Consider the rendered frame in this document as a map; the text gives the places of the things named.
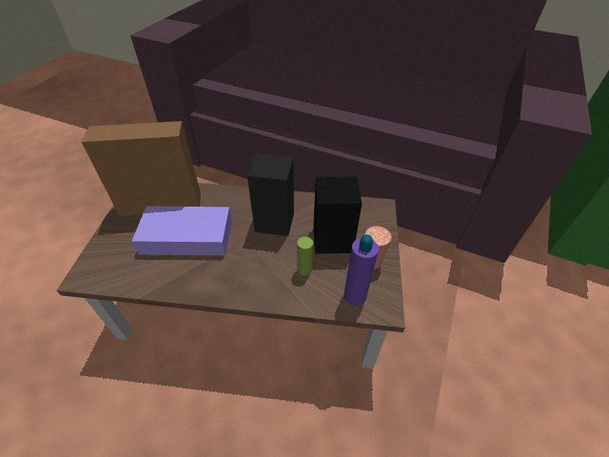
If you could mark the coffee table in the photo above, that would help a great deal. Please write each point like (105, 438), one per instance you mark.
(258, 276)

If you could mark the sofa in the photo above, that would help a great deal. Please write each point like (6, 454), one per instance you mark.
(459, 110)

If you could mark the armchair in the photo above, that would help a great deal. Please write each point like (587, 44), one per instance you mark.
(579, 205)

